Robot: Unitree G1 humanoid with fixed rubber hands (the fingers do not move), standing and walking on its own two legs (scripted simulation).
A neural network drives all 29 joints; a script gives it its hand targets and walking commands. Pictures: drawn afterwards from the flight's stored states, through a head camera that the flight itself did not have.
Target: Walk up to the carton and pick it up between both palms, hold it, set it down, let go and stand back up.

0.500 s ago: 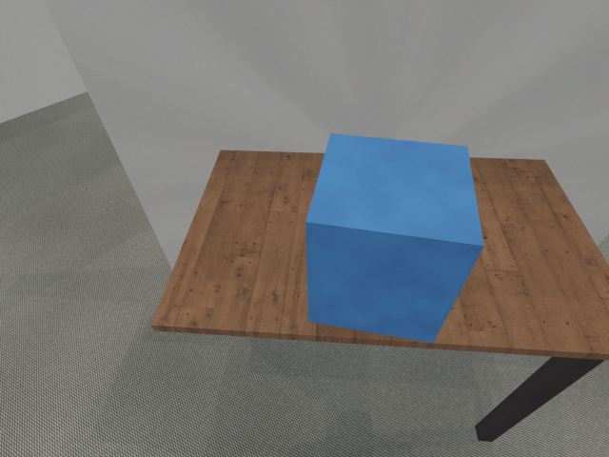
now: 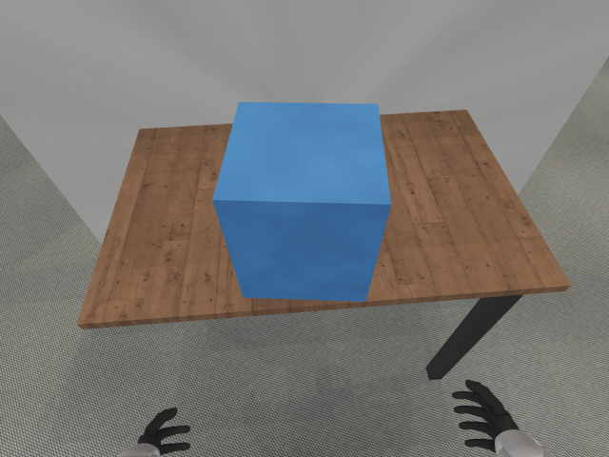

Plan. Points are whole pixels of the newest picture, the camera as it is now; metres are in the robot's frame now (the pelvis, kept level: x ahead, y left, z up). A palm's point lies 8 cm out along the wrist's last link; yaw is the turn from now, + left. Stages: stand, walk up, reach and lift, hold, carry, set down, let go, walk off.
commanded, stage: reach and lift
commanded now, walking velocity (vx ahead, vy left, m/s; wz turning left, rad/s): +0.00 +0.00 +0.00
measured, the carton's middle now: (305, 207) +0.48 +0.05 +0.02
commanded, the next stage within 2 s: none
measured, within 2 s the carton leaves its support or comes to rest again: neither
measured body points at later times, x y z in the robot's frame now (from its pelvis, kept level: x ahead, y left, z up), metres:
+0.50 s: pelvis -0.01 +0.04 +0.01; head +0.00 +0.06 +0.46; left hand +0.15 +0.29 -0.09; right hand +0.17 -0.17 -0.07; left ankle +0.04 +0.15 -0.74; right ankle -0.02 -0.08 -0.74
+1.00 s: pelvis -0.02 +0.05 +0.01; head -0.05 +0.06 +0.46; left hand +0.17 +0.28 -0.06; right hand +0.17 -0.16 -0.04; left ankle +0.04 +0.15 -0.74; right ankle -0.02 -0.08 -0.74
